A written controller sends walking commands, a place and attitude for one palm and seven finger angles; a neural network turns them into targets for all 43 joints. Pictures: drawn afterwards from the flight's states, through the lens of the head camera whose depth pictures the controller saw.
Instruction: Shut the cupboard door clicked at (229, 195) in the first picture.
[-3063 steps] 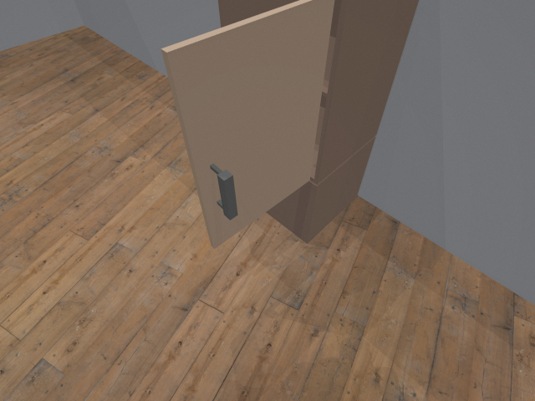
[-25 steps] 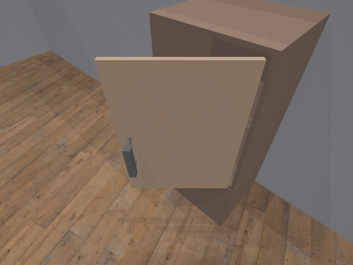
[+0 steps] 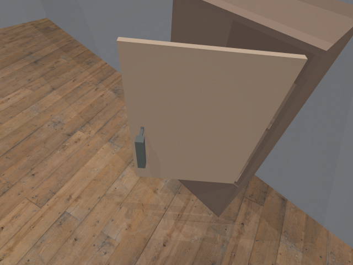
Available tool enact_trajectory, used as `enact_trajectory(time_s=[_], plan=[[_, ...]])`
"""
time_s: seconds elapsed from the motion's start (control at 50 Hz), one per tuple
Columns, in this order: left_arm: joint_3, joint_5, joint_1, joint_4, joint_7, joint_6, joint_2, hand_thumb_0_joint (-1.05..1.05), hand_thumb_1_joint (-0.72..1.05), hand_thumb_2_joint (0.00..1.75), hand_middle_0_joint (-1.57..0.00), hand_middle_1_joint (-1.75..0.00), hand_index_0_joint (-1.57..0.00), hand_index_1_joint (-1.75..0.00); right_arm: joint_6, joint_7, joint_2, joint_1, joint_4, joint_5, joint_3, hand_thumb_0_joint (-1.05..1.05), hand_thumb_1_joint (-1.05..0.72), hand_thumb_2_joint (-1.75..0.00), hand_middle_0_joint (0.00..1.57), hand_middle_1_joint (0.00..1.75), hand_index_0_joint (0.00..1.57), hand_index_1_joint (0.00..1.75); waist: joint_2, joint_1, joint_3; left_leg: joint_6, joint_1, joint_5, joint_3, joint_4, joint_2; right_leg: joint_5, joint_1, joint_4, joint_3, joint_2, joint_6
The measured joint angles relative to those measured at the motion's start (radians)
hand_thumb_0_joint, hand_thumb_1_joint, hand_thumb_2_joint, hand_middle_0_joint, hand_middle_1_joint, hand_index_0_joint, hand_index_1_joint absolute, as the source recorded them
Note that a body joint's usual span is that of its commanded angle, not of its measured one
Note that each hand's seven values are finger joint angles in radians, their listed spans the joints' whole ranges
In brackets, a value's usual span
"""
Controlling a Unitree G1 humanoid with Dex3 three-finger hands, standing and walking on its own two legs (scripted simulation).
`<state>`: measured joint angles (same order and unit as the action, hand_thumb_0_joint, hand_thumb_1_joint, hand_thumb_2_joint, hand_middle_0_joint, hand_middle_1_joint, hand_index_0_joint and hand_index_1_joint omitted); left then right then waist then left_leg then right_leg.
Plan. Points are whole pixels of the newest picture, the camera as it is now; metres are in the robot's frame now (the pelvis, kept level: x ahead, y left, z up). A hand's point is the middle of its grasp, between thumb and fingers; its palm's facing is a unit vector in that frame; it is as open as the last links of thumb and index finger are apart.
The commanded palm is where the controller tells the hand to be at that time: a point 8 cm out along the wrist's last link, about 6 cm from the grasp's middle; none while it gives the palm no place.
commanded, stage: come to a stop and stand still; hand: left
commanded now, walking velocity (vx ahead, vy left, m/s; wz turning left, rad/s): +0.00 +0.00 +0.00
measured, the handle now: (141, 147) +0.47 +0.15 -0.10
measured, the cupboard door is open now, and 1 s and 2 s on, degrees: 42 42 42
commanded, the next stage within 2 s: look again from close up in 0.22 s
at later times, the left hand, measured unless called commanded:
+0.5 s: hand out of the picture -0.02 +0.19 -0.18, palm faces +0.03 -0.98 -0.22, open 7.4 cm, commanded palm none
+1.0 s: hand out of the picture -0.10 +0.15 -0.18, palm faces +0.06 -0.99 -0.15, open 7.4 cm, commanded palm none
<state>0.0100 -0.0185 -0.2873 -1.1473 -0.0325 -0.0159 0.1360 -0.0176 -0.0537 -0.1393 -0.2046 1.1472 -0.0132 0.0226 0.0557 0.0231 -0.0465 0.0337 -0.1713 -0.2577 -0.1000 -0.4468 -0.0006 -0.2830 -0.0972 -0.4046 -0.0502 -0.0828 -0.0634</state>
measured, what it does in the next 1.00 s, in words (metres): shifts its weight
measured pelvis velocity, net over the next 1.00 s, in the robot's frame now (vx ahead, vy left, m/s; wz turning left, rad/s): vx -0.06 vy -0.01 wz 0.02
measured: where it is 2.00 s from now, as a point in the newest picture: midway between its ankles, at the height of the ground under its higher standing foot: outside the picture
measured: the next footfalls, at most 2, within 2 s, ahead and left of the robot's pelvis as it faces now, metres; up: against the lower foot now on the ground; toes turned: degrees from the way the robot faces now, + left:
right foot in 1.84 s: +0.14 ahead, -0.19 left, +0.00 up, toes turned -6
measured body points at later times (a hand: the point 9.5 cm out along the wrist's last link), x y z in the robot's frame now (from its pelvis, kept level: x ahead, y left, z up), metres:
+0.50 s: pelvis -0.03 +0.01 -0.01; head -0.02 +0.01 +0.44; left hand -0.02 +0.24 -0.16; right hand -0.02 -0.21 -0.17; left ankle -0.01 +0.09 -0.74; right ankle -0.04 -0.15 -0.74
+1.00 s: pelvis -0.06 -0.01 +0.00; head -0.08 +0.01 +0.45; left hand -0.11 +0.21 -0.17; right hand -0.06 -0.23 -0.16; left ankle -0.01 +0.09 -0.74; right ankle -0.05 -0.15 -0.74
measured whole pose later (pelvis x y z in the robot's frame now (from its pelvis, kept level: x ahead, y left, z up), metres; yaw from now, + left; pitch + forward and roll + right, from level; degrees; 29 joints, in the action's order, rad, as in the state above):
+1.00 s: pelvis -0.06 -0.01 +0.00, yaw +1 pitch -2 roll -1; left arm 0.00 -0.03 -0.40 -1.08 -0.03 -0.01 0.15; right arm 0.01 -0.01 -0.15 -0.33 1.07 -0.02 0.01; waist 0.01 0.01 0.01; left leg 0.03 -0.30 -0.23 -0.07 -0.52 -0.02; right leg -0.30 -0.22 -0.51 -0.06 -0.06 -0.03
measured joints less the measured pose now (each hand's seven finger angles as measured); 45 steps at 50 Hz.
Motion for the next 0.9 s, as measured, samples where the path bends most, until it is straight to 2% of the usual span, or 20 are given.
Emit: enact_trajectory(time_s=[0.18, 0.32, 0.44, 0.58, 0.9], plan=[[0.005, -0.002, 0.025, 0.015, -0.003, 0.001, 0.034, 0.01, 0.91, 0.90, -0.20, -0.29, -0.20, -0.29, 0.005, 0.012, -0.005, -0.027, 0.007, -0.002, -0.006, 0.01, -0.94, -0.89, 0.20, 0.30, 0.20, 0.30, -0.017, -0.010, 0.001, 0.015, 0.010, 0.023, -0.006, 0.036, 0.023, 0.013, 0.000, 0.013, 0.004, -0.022, -0.014], [0.004, 0.000, 0.024, 0.017, -0.004, 0.002, 0.037, 0.01, 0.91, 0.90, -0.20, -0.29, -0.20, -0.29, 0.005, 0.020, 0.008, -0.054, 0.020, -0.001, -0.012, 0.01, -0.92, -0.89, 0.20, 0.30, 0.20, 0.30, -0.023, -0.018, 0.000, 0.017, 0.015, 0.034, -0.005, 0.049, 0.029, 0.019, 0.003, 0.019, 0.003, -0.026, -0.016], [-0.021, 0.001, 0.025, 0.042, -0.018, 0.038, 0.022, 0.01, 0.91, 0.90, -0.20, -0.29, -0.20, -0.29, -0.014, 0.025, -0.015, -0.076, -0.050, -0.001, -0.018, 0.01, -0.92, -0.89, 0.20, 0.30, 0.20, 0.30, -0.063, -0.033, -0.018, 0.022, -0.065, 0.005, 0.013, -0.061, 0.019, -0.004, -0.057, -0.066, -0.013, -0.022, -0.003], [-0.022, -0.001, -0.002, 0.064, -0.010, 0.019, 0.018, 0.01, 0.91, 0.90, -0.20, -0.29, -0.20, -0.29, 0.010, 0.028, -0.033, -0.081, -0.079, -0.002, -0.011, 0.02, -0.92, -0.89, 0.20, 0.30, 0.20, 0.30, -0.079, -0.027, 0.021, 0.021, -0.070, 0.003, 0.016, -0.098, 0.013, -0.013, -0.067, -0.115, -0.012, -0.019, 0.000], [-0.021, -0.005, -0.088, 0.077, 0.004, 0.011, 0.020, 0.01, 0.91, 0.90, -0.20, -0.30, -0.20, -0.29, 0.022, 0.044, -0.022, -0.107, -0.095, -0.003, -0.009, 0.01, -0.91, -0.89, 0.20, 0.30, 0.20, 0.30, -0.045, -0.015, 0.052, 0.002, -0.110, 0.074, 0.019, -0.052, -0.009, 0.042, -0.121, -0.094, -0.010, 0.007, 0.024]])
